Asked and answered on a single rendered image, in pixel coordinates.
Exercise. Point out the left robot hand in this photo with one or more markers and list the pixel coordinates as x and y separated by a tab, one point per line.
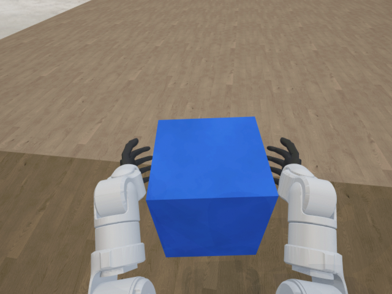
128	157

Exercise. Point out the robot right forearm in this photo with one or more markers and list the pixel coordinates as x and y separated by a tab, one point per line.
312	239

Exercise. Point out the robot left upper arm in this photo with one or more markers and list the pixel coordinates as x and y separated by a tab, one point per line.
133	285

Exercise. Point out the robot right upper arm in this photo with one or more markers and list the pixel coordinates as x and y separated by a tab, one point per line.
296	286

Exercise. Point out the carton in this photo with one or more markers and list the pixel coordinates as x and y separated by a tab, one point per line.
211	191

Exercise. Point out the robot left forearm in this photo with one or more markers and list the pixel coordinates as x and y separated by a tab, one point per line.
117	228

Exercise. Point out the right robot hand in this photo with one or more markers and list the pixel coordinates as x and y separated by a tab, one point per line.
291	157

